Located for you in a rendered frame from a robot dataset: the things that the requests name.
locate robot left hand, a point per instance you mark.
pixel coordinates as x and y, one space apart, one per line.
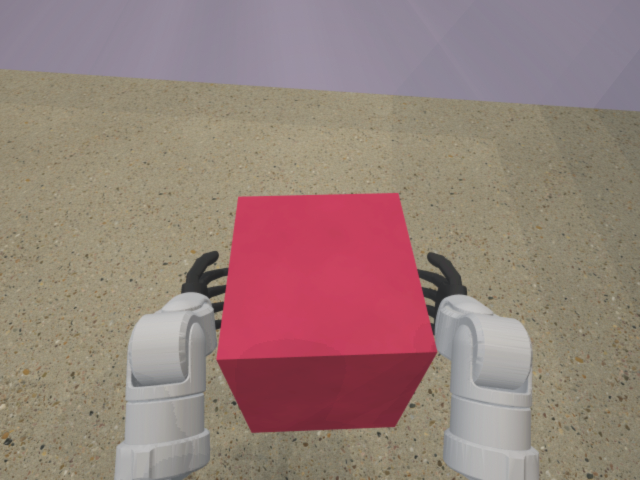
197 280

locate robot right hand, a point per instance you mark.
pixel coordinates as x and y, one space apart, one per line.
449 285

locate left robot forearm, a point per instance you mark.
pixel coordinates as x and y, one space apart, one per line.
165 438

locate right robot forearm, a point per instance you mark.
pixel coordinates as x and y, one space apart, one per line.
491 384

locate carton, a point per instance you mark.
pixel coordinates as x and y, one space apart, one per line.
324 322

